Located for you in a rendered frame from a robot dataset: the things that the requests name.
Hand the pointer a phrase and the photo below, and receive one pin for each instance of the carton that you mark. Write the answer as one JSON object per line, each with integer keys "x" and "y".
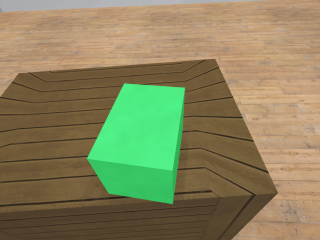
{"x": 136, "y": 153}

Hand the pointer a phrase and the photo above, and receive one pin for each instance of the pedestal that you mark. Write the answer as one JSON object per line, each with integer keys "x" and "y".
{"x": 50, "y": 121}

